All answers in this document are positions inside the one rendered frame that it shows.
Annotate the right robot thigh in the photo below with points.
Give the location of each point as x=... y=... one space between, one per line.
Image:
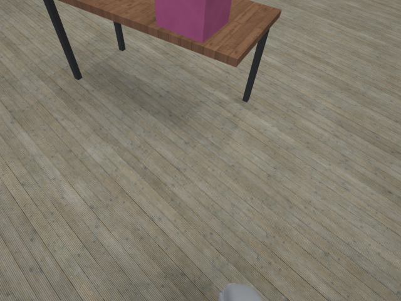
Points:
x=238 y=292

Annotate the carton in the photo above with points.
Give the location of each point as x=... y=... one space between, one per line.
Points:
x=195 y=19

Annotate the table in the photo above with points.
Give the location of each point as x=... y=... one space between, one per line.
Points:
x=249 y=24

